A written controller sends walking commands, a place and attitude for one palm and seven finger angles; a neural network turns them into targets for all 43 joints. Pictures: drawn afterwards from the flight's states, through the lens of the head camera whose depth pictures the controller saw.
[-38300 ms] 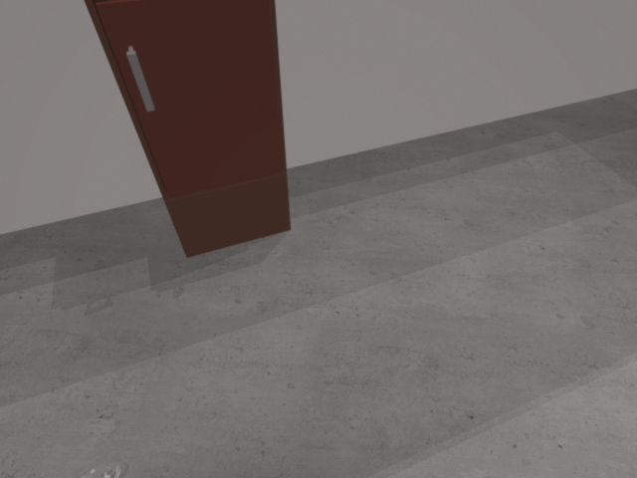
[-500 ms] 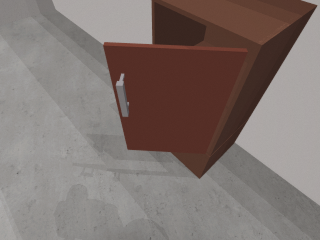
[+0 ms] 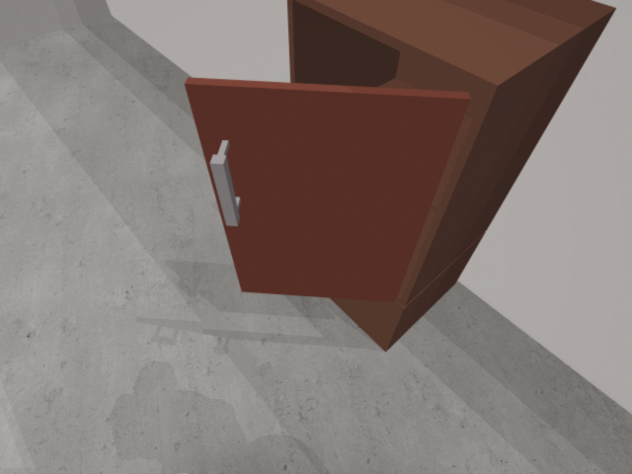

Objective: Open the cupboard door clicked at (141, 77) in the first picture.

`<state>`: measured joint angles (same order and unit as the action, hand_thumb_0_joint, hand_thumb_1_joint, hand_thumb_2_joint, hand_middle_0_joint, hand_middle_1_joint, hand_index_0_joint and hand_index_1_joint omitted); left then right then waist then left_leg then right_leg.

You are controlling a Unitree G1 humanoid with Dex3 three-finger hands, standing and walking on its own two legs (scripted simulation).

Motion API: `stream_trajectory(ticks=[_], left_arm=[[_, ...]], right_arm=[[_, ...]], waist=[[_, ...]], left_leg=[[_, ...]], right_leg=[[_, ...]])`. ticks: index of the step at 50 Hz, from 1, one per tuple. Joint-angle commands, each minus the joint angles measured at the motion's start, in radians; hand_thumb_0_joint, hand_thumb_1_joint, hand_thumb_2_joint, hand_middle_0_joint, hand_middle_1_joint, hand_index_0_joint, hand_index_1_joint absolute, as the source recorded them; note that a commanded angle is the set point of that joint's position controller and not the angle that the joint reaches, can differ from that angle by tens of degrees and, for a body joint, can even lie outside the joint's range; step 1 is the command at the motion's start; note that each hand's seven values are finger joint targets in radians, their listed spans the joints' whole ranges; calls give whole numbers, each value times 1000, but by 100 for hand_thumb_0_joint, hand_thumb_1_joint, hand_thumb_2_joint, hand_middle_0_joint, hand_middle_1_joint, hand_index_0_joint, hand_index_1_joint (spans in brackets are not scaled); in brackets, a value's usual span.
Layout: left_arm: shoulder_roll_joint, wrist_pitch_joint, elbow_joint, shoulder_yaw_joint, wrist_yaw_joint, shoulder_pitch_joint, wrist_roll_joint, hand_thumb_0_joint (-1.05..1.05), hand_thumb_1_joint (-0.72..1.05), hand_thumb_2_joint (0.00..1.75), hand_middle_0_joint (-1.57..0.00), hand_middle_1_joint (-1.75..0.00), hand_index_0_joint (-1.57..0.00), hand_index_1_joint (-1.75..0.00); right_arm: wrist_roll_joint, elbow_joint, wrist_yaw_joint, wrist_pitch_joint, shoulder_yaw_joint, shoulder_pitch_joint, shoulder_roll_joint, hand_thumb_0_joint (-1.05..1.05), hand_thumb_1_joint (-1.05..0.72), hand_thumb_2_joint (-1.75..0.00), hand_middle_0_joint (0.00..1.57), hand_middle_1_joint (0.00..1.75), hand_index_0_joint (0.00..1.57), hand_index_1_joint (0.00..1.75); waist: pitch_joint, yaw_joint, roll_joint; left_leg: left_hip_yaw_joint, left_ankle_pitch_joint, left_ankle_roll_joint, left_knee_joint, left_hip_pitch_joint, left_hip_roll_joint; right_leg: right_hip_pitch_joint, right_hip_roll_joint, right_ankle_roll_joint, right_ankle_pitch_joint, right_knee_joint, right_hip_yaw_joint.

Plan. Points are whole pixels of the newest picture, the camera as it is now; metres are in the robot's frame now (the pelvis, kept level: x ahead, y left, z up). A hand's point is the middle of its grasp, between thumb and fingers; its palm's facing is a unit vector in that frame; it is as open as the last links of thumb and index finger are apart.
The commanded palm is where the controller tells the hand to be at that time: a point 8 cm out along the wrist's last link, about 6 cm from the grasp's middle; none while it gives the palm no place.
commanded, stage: come to a stop and stand still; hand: left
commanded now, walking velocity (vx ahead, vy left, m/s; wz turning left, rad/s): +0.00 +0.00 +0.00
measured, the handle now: (228, 184) +0.55 +0.18 +0.00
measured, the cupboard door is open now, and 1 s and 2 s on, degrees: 44 44 44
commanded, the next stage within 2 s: look again from close up in 0.44 s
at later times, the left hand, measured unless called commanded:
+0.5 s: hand out of the picture +0.01 +0.16 -0.16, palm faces +0.03 -0.98 -0.20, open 7.4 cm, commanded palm none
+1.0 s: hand out of the picture +0.02 +0.16 -0.16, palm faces +0.04 -0.98 -0.21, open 7.3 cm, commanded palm none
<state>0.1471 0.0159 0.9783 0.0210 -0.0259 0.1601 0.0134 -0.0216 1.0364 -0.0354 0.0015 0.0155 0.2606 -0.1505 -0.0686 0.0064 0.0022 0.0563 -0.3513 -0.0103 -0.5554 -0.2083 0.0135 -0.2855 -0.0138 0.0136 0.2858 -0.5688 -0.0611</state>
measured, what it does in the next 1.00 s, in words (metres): stands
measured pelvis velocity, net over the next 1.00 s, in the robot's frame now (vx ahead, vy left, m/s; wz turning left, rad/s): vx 0.01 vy -0.02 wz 0.02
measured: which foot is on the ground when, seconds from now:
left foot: down 0.00-1.00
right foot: down 0.00-1.00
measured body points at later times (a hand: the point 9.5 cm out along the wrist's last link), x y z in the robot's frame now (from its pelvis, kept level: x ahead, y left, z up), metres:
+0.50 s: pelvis +0.01 -0.01 +0.01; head +0.03 -0.02 +0.46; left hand +0.01 +0.21 -0.15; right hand +0.03 -0.24 -0.16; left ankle -0.03 +0.11 -0.73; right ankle +0.01 -0.11 -0.73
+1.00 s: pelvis +0.01 -0.02 +0.01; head +0.03 -0.03 +0.46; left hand +0.02 +0.21 -0.15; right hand +0.01 -0.23 -0.16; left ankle -0.03 +0.11 -0.73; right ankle +0.01 -0.11 -0.73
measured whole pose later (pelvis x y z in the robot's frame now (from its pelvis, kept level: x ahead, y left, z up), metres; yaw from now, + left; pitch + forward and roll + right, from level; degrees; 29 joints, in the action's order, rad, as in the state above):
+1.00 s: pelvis +0.01 -0.02 +0.01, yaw +1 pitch -1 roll +1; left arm 0.16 -0.02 1.11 0.00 -0.03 0.25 0.02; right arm -0.01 1.15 -0.04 0.02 -0.01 0.28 -0.13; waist -0.04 -0.01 0.00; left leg 0.03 -0.29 0.02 -0.41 -0.11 0.02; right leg -0.20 0.00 0.05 0.26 -0.47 -0.09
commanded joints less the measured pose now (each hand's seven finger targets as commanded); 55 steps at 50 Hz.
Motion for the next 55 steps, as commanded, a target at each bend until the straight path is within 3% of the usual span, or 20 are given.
stream_trajectory(ticks=[1, 5, 16, 22, 25, 27, 42, 44, 55], left_arm=[[107, -25, -6, 14, -3, 88, -1, 0, 90, 90, -20, -30, -20, -30], [124, -37, 21, 6, -3, 100, 0, 0, 90, 90, -20, -30, -20, -30], [138, -45, 85, -3, -4, 140, -1, 0, 90, 90, -20, -30, -20, -30], [133, -47, 101, -2, -7, 152, -2, 0, 90, 90, -20, -30, -20, -30], [129, -47, 102, -1, -8, 153, 0, 0, 90, 90, -20, -30, -20, -30], [128, -46, 103, 0, -8, 150, -2, 0, 90, 90, -20, -30, -20, -30], [129, -48, 99, 6, -8, 143, -2, 0, 90, 90, -20, -30, -20, -30], [132, -49, 99, 7, -8, 140, -4, 0, 90, 90, -20, -30, -20, -30], [125, -47, 104, 7, -8, 147, -2, 0, 90, 90, -20, -30, -20, -30]], right_arm=[[2, -30, -4, 26, 8, 30, -100, 0, -90, -90, 20, 30, 20, 30], [5, -2, 0, 22, 2, 43, -93, 0, -90, -90, 20, 30, 20, 30], [10, 50, -1, 27, -11, 43, -110, 0, -90, -90, 20, 30, 20, 30], [9, 68, -3, 29, -12, 48, -101, 0, -90, -90, 20, 30, 20, 30], [9, 75, -4, 29, -13, 55, -89, 0, -90, -90, 20, 30, 20, 30], [7, 77, -4, 29, -13, 56, -90, 0, -90, -90, 20, 30, 20, 30], [6, 86, -5, 28, -10, 80, -82, 0, -90, -90, 20, 30, 20, 30], [6, 86, -6, 30, -10, 84, -84, 0, -90, -90, 20, 30, 20, 30], [7, 87, -6, 28, -10, 80, -73, 0, -90, -90, 20, 30, 20, 30]], waist=[[70, -14, -22], [59, -1, 25], [32, -6, 16], [49, -10, 2], [28, -12, 20], [15, -13, -5], [22, -14, 18], [32, -15, -1], [7, -17, 8]], left_leg=[[-106, 260, -33, 179, -7, 110], [-75, 204, -18, 182, 30, 89], [-75, 230, -15, 202, 35, 89], [-74, 266, -13, 198, 48, 90], [-71, 253, -11, 202, 36, 90], [-76, 246, -10, 206, 25, 87], [-75, 237, -8, 203, 21, 85], [-76, 248, -9, 206, 26, 86], [-74, 228, -8, 211, 22, 85]], right_leg=[[110, -80, 21, -202, 118, 102], [102, -101, 29, -228, 165, 122], [114, -106, 31, -254, 173, 109], [131, -110, 34, -296, 165, 106], [131, -108, 35, -287, 172, 102], [123, -108, 37, -263, 172, 106], [134, -110, 42, -249, 181, 101], [139, -110, 44, -256, 177, 101], [123, -109, 42, -220, 195, 100]])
